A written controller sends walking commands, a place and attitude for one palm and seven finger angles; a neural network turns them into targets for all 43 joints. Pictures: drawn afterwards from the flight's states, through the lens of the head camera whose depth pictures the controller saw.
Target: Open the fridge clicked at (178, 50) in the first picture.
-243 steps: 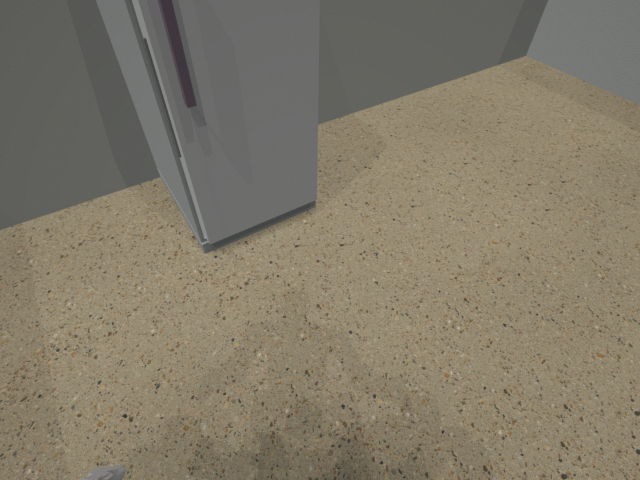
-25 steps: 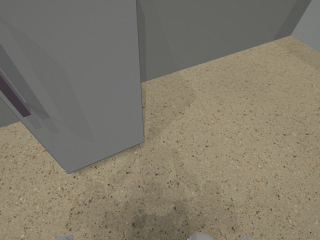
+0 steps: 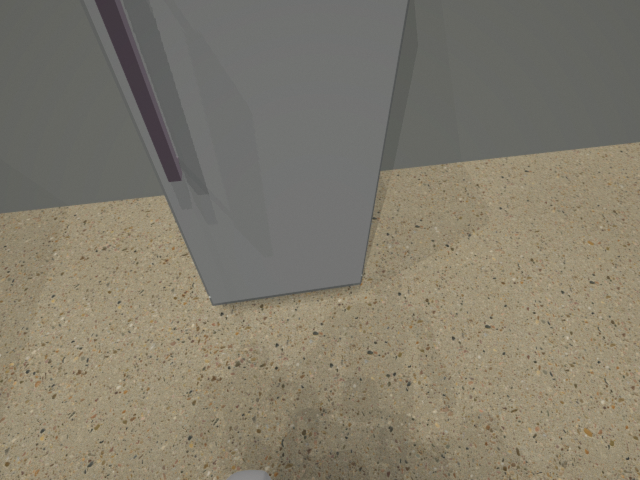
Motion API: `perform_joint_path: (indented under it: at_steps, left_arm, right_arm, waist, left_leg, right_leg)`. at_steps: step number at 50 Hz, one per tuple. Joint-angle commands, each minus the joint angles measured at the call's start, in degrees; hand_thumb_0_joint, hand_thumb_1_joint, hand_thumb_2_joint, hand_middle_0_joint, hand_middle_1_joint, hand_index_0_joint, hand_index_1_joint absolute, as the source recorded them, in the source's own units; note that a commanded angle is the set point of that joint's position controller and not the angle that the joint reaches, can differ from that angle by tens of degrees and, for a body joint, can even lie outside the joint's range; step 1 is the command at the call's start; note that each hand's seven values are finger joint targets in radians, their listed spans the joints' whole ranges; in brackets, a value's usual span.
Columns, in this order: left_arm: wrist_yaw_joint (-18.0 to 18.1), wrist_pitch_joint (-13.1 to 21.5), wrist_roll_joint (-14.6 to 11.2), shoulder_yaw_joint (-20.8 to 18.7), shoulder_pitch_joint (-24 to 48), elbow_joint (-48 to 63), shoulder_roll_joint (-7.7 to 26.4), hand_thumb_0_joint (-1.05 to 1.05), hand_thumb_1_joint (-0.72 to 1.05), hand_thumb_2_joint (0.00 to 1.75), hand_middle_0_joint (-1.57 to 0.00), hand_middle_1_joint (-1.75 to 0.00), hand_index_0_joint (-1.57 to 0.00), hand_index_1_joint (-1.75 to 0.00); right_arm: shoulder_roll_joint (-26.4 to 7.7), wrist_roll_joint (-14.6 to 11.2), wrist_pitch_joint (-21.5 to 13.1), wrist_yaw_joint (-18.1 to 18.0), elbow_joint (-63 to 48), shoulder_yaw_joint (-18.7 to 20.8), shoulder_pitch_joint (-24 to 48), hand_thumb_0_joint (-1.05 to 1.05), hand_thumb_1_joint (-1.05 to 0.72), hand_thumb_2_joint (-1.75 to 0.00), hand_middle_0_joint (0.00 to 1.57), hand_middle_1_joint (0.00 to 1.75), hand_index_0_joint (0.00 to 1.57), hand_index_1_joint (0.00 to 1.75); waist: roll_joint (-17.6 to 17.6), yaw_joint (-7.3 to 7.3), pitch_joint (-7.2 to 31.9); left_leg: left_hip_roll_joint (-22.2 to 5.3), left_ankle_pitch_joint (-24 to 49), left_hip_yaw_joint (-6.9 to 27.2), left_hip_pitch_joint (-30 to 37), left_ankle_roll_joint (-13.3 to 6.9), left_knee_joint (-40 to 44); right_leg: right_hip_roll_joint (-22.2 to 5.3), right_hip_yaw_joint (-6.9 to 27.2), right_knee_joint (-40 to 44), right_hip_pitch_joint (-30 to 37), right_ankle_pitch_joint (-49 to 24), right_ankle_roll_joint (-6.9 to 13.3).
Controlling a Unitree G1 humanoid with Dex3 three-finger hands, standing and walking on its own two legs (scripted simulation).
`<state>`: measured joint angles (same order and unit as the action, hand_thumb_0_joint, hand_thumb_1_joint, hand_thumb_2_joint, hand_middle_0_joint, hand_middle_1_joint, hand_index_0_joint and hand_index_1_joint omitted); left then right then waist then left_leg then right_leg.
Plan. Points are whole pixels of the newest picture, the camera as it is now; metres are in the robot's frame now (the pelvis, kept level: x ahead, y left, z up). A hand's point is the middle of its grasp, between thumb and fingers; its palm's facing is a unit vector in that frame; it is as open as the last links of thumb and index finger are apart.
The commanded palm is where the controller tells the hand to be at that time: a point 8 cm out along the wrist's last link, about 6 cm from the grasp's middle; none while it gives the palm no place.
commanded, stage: turn to face it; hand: left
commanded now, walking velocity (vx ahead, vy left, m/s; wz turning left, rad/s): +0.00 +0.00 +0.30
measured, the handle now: (132, 53) +0.67 +0.34 +0.17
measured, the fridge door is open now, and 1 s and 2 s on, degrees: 0 0 0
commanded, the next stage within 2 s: take the last steps up to it in 0.26 s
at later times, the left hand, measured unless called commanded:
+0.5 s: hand out of the picture +0.03 +0.23 -0.16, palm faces +0.15 -0.96 -0.24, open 7.4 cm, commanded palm none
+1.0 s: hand out of the picture -0.07 +0.19 -0.17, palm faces +0.33 -0.93 -0.13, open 7.4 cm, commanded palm none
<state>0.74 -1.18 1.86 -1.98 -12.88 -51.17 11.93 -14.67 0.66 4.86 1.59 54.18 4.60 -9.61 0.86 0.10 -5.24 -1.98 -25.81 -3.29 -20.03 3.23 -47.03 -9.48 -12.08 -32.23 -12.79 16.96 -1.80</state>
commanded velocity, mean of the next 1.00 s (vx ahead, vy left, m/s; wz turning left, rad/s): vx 0.19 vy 0.01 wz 0.12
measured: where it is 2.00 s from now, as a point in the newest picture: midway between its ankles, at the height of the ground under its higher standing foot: outside the picture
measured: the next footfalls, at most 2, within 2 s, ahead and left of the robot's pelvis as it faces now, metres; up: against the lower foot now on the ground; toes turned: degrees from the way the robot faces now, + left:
left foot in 0.06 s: +0.03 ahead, +0.13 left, +0.00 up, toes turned +6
right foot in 0.52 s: +0.03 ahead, -0.09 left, +0.00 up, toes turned +4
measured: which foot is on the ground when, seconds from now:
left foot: up 0.00-0.04, down 0.06-0.52, up 0.54-0.96, down 0.98-1.00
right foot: down 0.00-0.06, up 0.08-0.50, down 0.52-0.98, up 1.00-1.00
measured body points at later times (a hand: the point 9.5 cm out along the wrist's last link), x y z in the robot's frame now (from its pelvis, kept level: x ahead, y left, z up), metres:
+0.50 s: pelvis -0.01 +0.02 +0.00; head +0.00 +0.01 +0.45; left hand +0.02 +0.28 -0.14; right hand +0.06 -0.20 -0.15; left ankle -0.01 +0.13 -0.73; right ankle -0.01 -0.10 -0.72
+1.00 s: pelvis +0.09 +0.08 -0.01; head +0.11 +0.10 +0.44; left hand -0.08 +0.24 -0.16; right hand +0.21 -0.13 -0.16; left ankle +0.11 +0.20 -0.74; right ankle -0.01 -0.09 -0.73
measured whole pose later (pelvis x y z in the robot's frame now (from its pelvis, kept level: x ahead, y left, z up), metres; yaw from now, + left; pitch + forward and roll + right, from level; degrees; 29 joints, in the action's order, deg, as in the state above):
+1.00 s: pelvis +0.09 +0.08 -0.01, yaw +12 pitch +0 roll +0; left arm 0.5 1.9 1.3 -1.9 -28.9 -67.3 6.2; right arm -9.4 1.5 -1.8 1.1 59.2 3.0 -10.2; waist 1.1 -2.7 -3.3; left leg -3.2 -13.6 -6.8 -20.6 -1.7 -33.8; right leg -6.2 -6.7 -33.2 -3.4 26.2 -2.1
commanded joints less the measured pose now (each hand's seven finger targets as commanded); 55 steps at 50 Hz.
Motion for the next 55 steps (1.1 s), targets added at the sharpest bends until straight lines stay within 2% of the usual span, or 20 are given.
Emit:
perform_joint_path:
  at_steps: [1, 3, 5, 8, 10, 19, 24, 25, 26, 27, 28, 30, 33, 44, 47, 48, 49, 50, 53, 55]
  left_arm:
    - [0.8, 0.2, -0.8, -4.1, -1.8, 2.2, 12.9, 0.00, 0.90, 0.90, -0.20, -0.30, -0.20, -0.30]
    - [0.3, -0.4, -1.1, -2.4, -0.6, 5.4, 6.1, 0.00, 0.90, 0.90, -0.20, -0.30, -0.20, -0.30]
    - [0.8, -1.3, -0.9, -2.7, 4.8, 4.3, 6.7, 0.00, 0.90, 0.90, -0.20, -0.30, -0.20, -0.30]
    - [-0.1, -1.1, -0.8, -2.9, -0.1, 0.2, 7.1, 0.00, 0.90, 0.90, -0.20, -0.30, -0.20, -0.30]
    - [-0.1, -1.2, -0.9, -2.6, -0.9, -0.7, 6.9, 0.00, 0.90, 0.90, -0.20, -0.30, -0.20, -0.30]
    - [0.5, -0.8, -1.2, -1.7, 1.0, -0.5, 4.3, 0.00, 0.90, 0.90, -0.20, -0.30, -0.20, -0.30]
    - [-0.2, 1.1, -0.6, -1.2, -6.7, -4.0, 2.9, 0.00, 0.90, 0.90, -0.20, -0.30, -0.20, -0.30]
    - [0.0, 1.8, -0.2, -1.6, -9.1, -5.1, 4.9, 0.00, 0.90, 0.90, -0.20, -0.30, -0.20, -0.30]
    - [0.5, 2.2, 0.6, -2.7, -12.0, -5.3, 9.3, 0.00, 0.90, 0.90, -0.20, -0.30, -0.20, -0.30]
    - [0.8, 2.1, -0.1, -3.2, -14.0, -4.8, 12.0, 0.00, 0.90, 0.90, -0.20, -0.30, -0.20, -0.30]
    - [1.0, 2.8, -0.5, -3.2, -12.8, -5.0, 11.0, 0.00, 0.90, 0.90, -0.20, -0.30, -0.20, -0.30]
    - [0.8, 3.7, -0.4, -2.0, -7.4, -4.8, 6.3, 0.00, 0.90, 0.90, -0.20, -0.30, -0.20, -0.30]
    - [0.6, 4.9, -0.7, -1.2, -9.1, -5.8, 3.1, 0.00, 0.90, 0.90, -0.20, -0.30, -0.20, -0.30]
    - [0.8, 5.1, 0.0, -1.5, -17.3, -12.6, 4.1, 0.00, 0.90, 0.90, -0.20, -0.30, -0.20, -0.30]
    - [0.7, 4.5, -0.5, -1.8, -15.4, -13.0, 3.8, 0.00, 0.90, 0.90, -0.20, -0.30, -0.20, -0.30]
    - [0.5, 4.4, -0.7, -1.5, -15.7, -12.6, 1.9, 0.00, 0.90, 0.90, -0.20, -0.30, -0.20, -0.30]
    - [0.1, 4.3, -1.3, -1.0, -17.5, -11.4, -1.5, 0.00, 0.90, 0.90, -0.20, -0.30, -0.20, -0.30]
    - [0.3, 4.2, -1.0, -0.7, -13.7, -9.4, -0.9, 0.00, 0.90, 0.90, -0.20, -0.30, -0.20, -0.30]
    - [-0.7, 3.8, -0.6, -1.4, -6.7, -9.2, -0.7, 0.00, 0.90, 0.90, -0.20, -0.30, -0.20, -0.30]
    - [-0.9, 2.7, -0.2, -1.4, -9.6, -10.0, -2.6, 0.00, 0.90, 0.90, -0.20, -0.30, -0.20, -0.30]
  right_arm:
    - [-4.8, 0.0, -3.5, -0.4, -4.1, 0.2, -2.7, 0.00, -0.90, -0.90, 0.20, 0.30, 0.20, 0.30]
    - [-15.1, 0.4, -4.0, -0.9, -3.9, 2.3, -7.5, 0.00, -0.90, -0.90, 0.20, 0.30, 0.20, 0.30]
    - [-12.8, 0.8, -4.0, -2.2, -2.6, 1.7, -6.7, 0.00, -0.90, -0.90, 0.20, 0.30, 0.20, 0.30]
    - [-8.3, 0.5, -4.5, -2.7, -4.2, 0.1, 0.7, 0.00, -0.90, -0.90, 0.20, 0.30, 0.20, 0.30]
    - [-7.8, 0.3, -4.7, -2.8, -3.5, -0.1, -0.4, 0.00, -0.90, -0.90, 0.20, 0.30, 0.20, 0.30]
    - [-6.8, 0.8, -4.2, -2.8, -1.2, 0.1, -3.5, 0.00, -0.90, -0.90, 0.20, 0.30, 0.20, 0.30]
    - [-5.1, 0.6, -4.4, -2.5, 0.2, -0.1, -3.0, 0.00, -0.90, -0.90, 0.20, 0.30, 0.20, 0.30]
    - [-2.8, 0.3, -4.6, -2.3, 0.4, -0.4, -3.7, 0.00, -0.90, -0.90, 0.20, 0.30, 0.20, 0.30]
    - [0.9, -0.2, -4.9, -2.0, -0.8, -1.2, -3.9, 0.00, -0.90, -0.90, 0.20, 0.30, 0.20, 0.30]
    - [-1.4, 0.6, -4.7, -1.4, -3.1, -0.8, 0.4, 0.00, -0.90, -0.90, 0.20, 0.30, 0.20, 0.30]
    - [-2.7, 1.0, -4.4, -1.0, -3.0, -0.1, 2.3, 0.00, -0.90, -0.90, 0.20, 0.30, 0.20, 0.30]
    - [-1.5, 1.1, -4.3, -0.2, -0.1, 0.3, -2.2, 0.00, -0.90, -0.90, 0.20, 0.30, 0.20, 0.30]
    - [1.1, 1.0, -4.5, 0.0, 2.3, 0.0, -5.9, 0.00, -0.90, -0.90, 0.20, 0.30, 0.20, 0.30]
    - [3.8, 0.4, -6.5, 0.5, 0.3, -1.4, 3.6, 0.00, -0.90, -0.90, 0.20, 0.30, 0.20, 0.30]
    - [1.6, 0.7, -7.6, -0.6, 4.0, -1.0, -6.6, 0.00, -0.90, -0.90, 0.20, 0.30, 0.20, 0.30]
    - [-2.5, 1.0, -8.1, -1.4, 6.5, -0.1, -15.2, 0.00, -0.90, -0.90, 0.20, 0.30, 0.20, 0.30]
    - [-8.9, 1.3, -8.3, -2.2, 7.9, 1.3, -21.4, 0.00, -0.90, -0.90, 0.20, 0.30, 0.20, 0.30]
    - [-9.6, 0.7, -7.7, -2.8, 8.6, 1.3, -23.3, 0.00, -0.90, -0.90, 0.20, 0.30, 0.20, 0.30]
    - [-2.4, 0.6, -8.3, -3.2, 6.1, -0.5, -11.9, 0.00, -0.90, -0.90, 0.20, 0.30, 0.20, 0.30]
    - [0.7, 0.7, -8.9, -3.3, 5.3, -1.2, -9.0, 0.00, -0.90, -0.90, 0.20, 0.30, 0.20, 0.30]
  waist:
    - [7.1, 1.07, 9.1]
    - [-20.5, 3.67, 10.1]
    - [-15.8, 4.00, 6.8]
    - [-9.9, 0.02, 4.5]
    - [-9.5, 0.23, 5.9]
    - [-8.1, 1.51, 6.5]
    - [-6.4, -1.77, 4.7]
    - [-0.6, -2.76, 2.8]
    - [13.0, -4.08, 1.2]
    - [13.8, -6.11, -1.9]
    - [13.2, -5.22, -5.3]
    - [7.1, -0.69, -7.1]
    - [6.7, 0.02, -3.9]
    - [9.3, -3.17, -2.9]
    - [5.2, 1.92, 1.8]
    - [-3.3, 5.30, 7.4]
    - [-17.4, 6.06, 12.7]
    - [-15.3, 7.07, 12.4]
    - [-6.8, 3.45, 1.3]
    - [-7.2, 0.45, 0.1]
  left_leg:
    - [0.6, 13.9, -2.5, 11.9, -1.4, 22.7]
    - [-21.9, 43.4, 23.6, 21.5, -12.5, 28.1]
    - [-18.8, 33.2, 21.6, 12.9, -14.5, 29.2]
    - [-12.5, 31.9, 13.0, 10.4, -11.8, 29.6]
    - [-11.4, 36.0, 11.5, 13.2, -11.9, 29.1]
    - [-12.1, 26.8, 17.7, 13.3, -13.8, 30.3]
    - [-7.5, -1.2, 17.6, 1.7, -10.5, 28.9]
    - [-3.4, -6.1, 14.6, -6.4, -8.0, 22.6]
    - [4.0, -7.4, 5.9, -18.0, -4.6, 7.8]
    - [3.1, -6.6, 4.5, -20.5, -3.9, -3.1]
    - [1.0, -2.1, 6.8, -20.1, -4.3, -8.8]
    - [-0.8, 6.7, 5.8, -18.1, -3.9, -13.4]
    - [-1.6, 13.9, 3.2, -15.8, -2.5, -13.8]
    - [-1.9, 10.3, -3.1, -7.3, -3.8, 7.9]
    - [1.2, 14.1, -6.0, 11.5, -4.8, 18.7]
    - [-4.2, 14.9, 0.2, 24.1, -6.1, 21.4]
    - [-19.5, 17.8, 21.1, 33.5, -11.4, 26.0]
    - [-23.8, 15.6, 26.0, 32.0, -14.6, 30.9]
    - [-19.7, 14.1, 16.3, 13.6, -13.9, 34.5]
    - [-16.0, 18.8, 8.3, 7.3, -12.2, 35.7]
  right_leg:
    - [-8.9, 4.4, -1.6, 1.0, -22.1, 3.1]
    - [1.9, 3.3, -22.9, -20.4, 21.1, -3.4]
    - [2.1, 10.8, -31.9, -19.9, 16.7, -2.1]
    - [2.3, 10.6, -32.7, -17.3, 6.8, -2.5]
    - [3.0, 10.3, -29.7, -16.3, 6.0, -2.9]
    - [5.5, 10.5, -14.5, -9.8, 8.9, -2.1]
    - [8.1, 7.5, 6.6, 6.7, 1.6, -0.4]
    - [4.6, 11.8, 12.6, 14.0, 4.6, 0.8]
    - [-8.4, 29.9, 21.3, 17.8, 20.7, 6.0]
    - [-17.2, 40.1, 28.6, 10.5, 30.5, 10.3]
    - [-16.2, 41.6, 30.8, 3.5, 32.6, 10.8]
    - [-10.7, 28.9, 28.0, 0.7, 21.2, 8.3]
    - [-5.7, 16.5, 25.4, 3.6, 3.7, 6.2]
    - [-7.5, 12.8, 19.6, 7.1, -12.5, 8.8]
    - [-3.4, 8.4, 6.2, 2.2, -17.8, 6.5]
    - [-0.5, 5.7, -7.1, -3.4, -14.7, 4.8]
    - [6.8, 2.0, -23.3, -16.6, 10.2, 1.9]
    - [7.5, 7.4, -32.9, -21.1, 17.8, 2.7]
    - [1.7, 11.1, -37.7, -21.8, 7.1, 2.8]
    - [1.4, 10.2, -32.2, -16.4, 3.8, 2.0]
